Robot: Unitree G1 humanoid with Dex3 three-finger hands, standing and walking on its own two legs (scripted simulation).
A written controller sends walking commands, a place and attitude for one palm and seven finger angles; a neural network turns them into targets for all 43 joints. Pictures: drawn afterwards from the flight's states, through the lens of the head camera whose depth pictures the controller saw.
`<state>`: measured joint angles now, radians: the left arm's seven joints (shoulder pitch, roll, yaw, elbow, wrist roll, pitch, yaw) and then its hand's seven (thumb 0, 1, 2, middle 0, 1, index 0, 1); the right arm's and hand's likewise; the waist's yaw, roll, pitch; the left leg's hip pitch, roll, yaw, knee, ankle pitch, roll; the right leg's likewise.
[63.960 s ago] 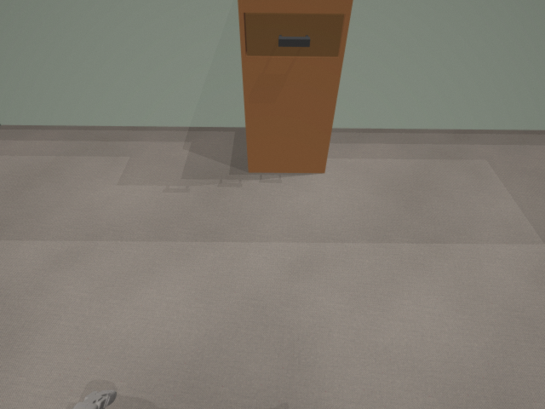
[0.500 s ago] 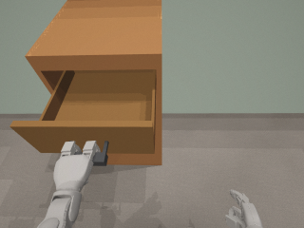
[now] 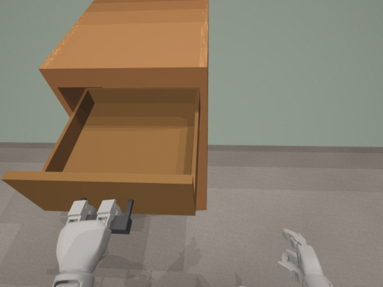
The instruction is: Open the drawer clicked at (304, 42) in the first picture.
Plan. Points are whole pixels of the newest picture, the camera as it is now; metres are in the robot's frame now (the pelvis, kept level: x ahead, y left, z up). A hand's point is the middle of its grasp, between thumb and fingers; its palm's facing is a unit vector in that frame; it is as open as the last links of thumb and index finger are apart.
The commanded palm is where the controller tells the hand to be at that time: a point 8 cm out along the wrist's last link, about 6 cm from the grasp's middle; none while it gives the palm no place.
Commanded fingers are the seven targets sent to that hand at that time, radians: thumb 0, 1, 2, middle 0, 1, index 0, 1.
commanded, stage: pull the drawer open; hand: left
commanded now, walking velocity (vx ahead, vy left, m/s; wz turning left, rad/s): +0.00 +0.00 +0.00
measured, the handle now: (103, 213) +0.26 +0.22 +0.00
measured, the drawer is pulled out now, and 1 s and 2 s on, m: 0.29 0.30 0.30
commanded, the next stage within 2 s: open the thumb to release the handle in 0.28 s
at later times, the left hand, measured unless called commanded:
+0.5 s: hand (95, 249) +0.19 +0.22 -0.02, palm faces +0.03 -0.06 -1.00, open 6.5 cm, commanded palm +0.16 +0.23 +0.04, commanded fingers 0.00 0.41 0.69 -0.37 -1.30 -0.37 -1.30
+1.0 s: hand (95, 250) +0.19 +0.22 -0.01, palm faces +0.02 -0.09 -1.00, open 13.3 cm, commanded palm +0.16 +0.22 +0.04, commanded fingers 0.00 -0.50 0.30 -0.30 -1.20 -0.30 -1.20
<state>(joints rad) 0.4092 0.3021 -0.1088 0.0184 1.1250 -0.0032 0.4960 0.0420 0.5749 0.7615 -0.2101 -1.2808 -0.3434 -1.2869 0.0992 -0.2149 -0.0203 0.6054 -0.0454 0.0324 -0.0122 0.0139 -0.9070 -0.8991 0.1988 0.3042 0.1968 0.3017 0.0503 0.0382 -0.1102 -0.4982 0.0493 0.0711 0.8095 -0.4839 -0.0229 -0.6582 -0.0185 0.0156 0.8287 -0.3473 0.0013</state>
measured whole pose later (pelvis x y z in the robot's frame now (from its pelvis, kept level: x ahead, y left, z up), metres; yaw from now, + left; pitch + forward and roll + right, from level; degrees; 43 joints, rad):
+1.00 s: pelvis -0.01 +0.00 +0.00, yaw +1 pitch +9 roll +1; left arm 0.37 0.30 -0.11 0.03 1.11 0.01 0.48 0.00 -0.40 0.33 -0.30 -1.19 -0.32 -1.21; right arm 0.09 -0.22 -0.01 0.61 -0.05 0.03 -0.03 0.01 -0.91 -0.90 0.20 0.30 0.20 0.30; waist 0.07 0.04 -0.10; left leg -0.52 0.04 0.05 0.83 -0.48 -0.03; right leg -0.66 -0.03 0.00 0.85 -0.34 0.00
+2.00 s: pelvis -0.01 -0.01 +0.03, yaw +2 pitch +1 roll +1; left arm 0.32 0.35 -0.17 -0.20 1.03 0.10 0.27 -0.01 -0.49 0.30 -0.32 -1.20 -0.36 -1.22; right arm 0.07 -0.22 0.01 0.63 -0.03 0.06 -0.02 0.01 -0.91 -0.90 0.20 0.30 0.20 0.30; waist 0.12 0.09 -0.04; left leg -0.23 0.03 0.04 0.58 -0.37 -0.03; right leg -0.38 -0.03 -0.02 0.62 -0.26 0.00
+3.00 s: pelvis -0.01 +0.00 +0.04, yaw +2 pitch -3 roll +0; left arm 0.30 0.48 -0.01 -0.36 0.89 0.10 0.06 -0.01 -0.49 0.30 -0.32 -1.20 -0.32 -1.20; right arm 0.06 -0.26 0.03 0.64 0.00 0.10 -0.02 0.02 -0.91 -0.90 0.20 0.30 0.20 0.30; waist 0.12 0.12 0.02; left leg -0.08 0.03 0.03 0.40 -0.28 -0.02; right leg -0.21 -0.03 -0.03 0.42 -0.16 0.01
